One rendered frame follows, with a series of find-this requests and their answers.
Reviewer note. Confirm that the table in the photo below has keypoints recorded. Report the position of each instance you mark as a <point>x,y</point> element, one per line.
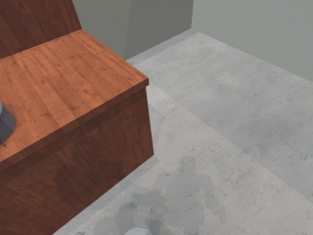
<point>82,117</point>

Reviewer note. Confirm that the pot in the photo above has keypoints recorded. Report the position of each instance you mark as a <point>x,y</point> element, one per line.
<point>7,125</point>

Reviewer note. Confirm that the left robot shin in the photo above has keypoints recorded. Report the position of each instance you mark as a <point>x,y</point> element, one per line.
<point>146,227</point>

